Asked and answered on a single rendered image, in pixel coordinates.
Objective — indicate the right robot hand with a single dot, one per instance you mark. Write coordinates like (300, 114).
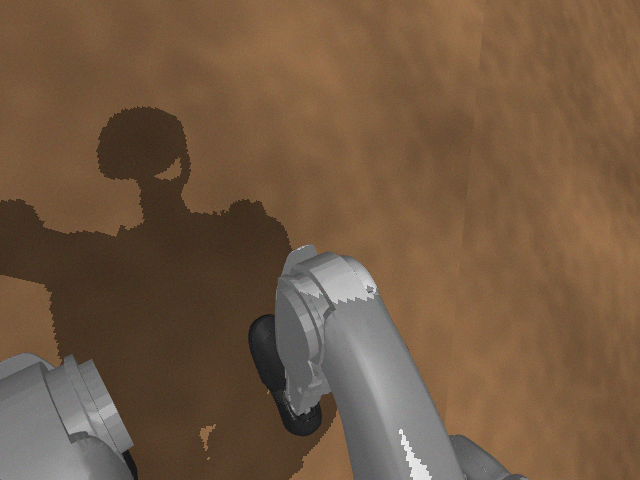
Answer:
(476, 463)

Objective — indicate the right robot foot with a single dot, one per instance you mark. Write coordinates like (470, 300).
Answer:
(262, 343)

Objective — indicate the left robot foot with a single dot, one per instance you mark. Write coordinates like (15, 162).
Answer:
(130, 463)

